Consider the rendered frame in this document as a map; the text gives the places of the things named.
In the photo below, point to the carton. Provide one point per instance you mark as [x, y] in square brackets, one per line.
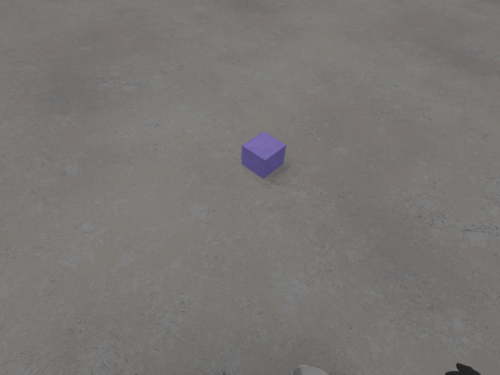
[263, 154]

